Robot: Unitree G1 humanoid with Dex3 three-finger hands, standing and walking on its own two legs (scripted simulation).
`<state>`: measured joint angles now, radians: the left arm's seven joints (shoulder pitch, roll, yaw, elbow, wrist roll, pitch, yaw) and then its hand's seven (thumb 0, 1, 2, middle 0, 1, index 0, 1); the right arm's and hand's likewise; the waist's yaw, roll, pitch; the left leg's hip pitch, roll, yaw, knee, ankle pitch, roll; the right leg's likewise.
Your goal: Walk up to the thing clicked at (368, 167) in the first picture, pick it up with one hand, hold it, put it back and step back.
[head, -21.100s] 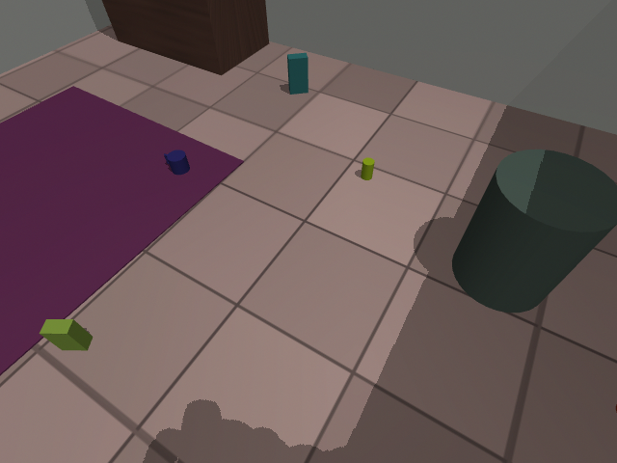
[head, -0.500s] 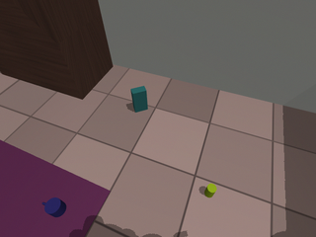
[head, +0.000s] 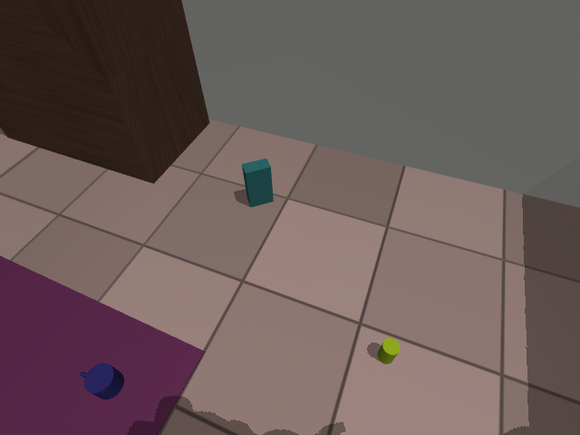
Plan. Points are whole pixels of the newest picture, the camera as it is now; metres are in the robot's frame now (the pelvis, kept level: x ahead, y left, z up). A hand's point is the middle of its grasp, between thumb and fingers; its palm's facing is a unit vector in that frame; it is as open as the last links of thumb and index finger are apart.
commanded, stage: stand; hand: right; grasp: from above
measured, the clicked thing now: (388, 351) +0.45 -0.31 -0.73
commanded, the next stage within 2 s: rise first in 0.30 s
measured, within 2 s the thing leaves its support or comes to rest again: neither
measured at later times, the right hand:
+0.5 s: hand out of the picture +0.09 -0.25 -0.16, palm faces +0.04 +0.94 -0.34, open 7.7 cm
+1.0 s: hand out of the picture +0.12 -0.27 -0.21, palm faces -0.08 +0.90 -0.42, open 13.5 cm
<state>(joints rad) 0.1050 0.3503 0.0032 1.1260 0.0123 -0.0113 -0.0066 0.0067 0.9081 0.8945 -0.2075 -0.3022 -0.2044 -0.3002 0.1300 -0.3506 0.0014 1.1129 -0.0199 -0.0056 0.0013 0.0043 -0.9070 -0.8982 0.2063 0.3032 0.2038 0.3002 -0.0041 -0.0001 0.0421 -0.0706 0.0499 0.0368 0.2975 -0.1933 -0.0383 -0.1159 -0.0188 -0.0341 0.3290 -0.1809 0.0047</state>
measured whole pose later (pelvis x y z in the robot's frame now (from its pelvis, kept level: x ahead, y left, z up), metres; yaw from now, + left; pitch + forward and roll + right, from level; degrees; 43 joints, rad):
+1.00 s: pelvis -0.02 +0.00 -0.07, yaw +1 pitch +13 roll +2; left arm 0.24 0.25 0.05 0.63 -0.01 -0.11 0.02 0.01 0.89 0.89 -0.21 -0.30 -0.20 -0.30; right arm 0.13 -0.34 -0.18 0.72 -0.19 0.14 0.02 0.00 0.40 -0.96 0.09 1.05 0.11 1.03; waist 0.03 -0.01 -0.07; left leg -0.71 0.03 0.03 0.93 -0.44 -0.03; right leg -0.76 -0.05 -0.01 0.97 -0.43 0.00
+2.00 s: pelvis -0.10 +0.00 -0.35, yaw +5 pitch +34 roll +5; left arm 0.10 0.28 0.03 0.72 0.05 -0.09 -0.06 0.01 0.88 0.89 -0.21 -0.30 -0.20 -0.30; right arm -0.57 -0.76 -0.27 1.04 -0.91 -0.32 -0.01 0.00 0.47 -0.96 0.06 1.10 0.09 1.07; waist 0.05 -0.01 -0.11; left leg -1.94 0.01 0.05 2.03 -0.68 -0.02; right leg -2.02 -0.07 0.09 2.07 -0.65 0.01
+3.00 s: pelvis -0.10 -0.01 -0.46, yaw +11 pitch +32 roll +11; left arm 0.05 0.28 -0.10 0.72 0.21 0.08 -0.12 0.00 0.91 0.90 -0.21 -0.30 -0.20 -0.30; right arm -0.91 -1.07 -0.29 1.36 -1.30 -0.46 -0.23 0.00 0.49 -0.95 0.07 1.08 0.09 1.05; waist 0.17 0.06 0.03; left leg -2.20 -0.02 0.09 2.34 -0.71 -0.06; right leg -2.33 -0.06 0.19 2.45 -0.70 -0.01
